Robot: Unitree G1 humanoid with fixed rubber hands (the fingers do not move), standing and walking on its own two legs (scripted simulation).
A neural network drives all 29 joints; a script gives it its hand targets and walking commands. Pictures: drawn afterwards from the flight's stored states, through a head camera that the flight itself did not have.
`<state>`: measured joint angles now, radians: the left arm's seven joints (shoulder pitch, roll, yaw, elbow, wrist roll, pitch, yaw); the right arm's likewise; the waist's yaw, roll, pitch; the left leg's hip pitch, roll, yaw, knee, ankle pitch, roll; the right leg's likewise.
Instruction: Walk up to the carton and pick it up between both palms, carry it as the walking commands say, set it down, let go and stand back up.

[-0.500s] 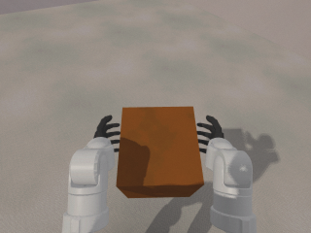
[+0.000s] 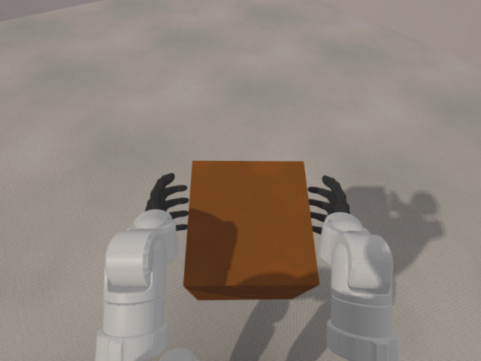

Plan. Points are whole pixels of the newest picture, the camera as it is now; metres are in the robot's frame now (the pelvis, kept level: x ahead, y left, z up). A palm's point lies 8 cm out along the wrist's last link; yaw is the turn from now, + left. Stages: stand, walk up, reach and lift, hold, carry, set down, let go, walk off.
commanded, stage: carry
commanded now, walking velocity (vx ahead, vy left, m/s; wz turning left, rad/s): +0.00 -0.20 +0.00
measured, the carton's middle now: (246, 236) +0.32 +0.00 +0.01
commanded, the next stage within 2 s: none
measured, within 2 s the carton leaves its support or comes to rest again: neither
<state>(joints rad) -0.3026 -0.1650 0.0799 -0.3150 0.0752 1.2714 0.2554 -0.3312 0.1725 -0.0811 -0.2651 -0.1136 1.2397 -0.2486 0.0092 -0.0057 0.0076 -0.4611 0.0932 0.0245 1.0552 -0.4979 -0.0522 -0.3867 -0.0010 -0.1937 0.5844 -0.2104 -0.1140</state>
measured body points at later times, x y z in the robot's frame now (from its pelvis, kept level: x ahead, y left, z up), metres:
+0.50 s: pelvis -0.05 -0.06 +0.00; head -0.02 -0.06 +0.45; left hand +0.25 +0.07 +0.09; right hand +0.26 -0.20 +0.09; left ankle -0.05 +0.11 -0.69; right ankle -0.01 -0.13 -0.72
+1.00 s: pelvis -0.09 -0.10 +0.01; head -0.08 -0.08 +0.46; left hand +0.20 +0.04 +0.10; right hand +0.21 -0.23 +0.11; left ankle -0.10 +0.06 -0.72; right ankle -0.07 -0.17 -0.69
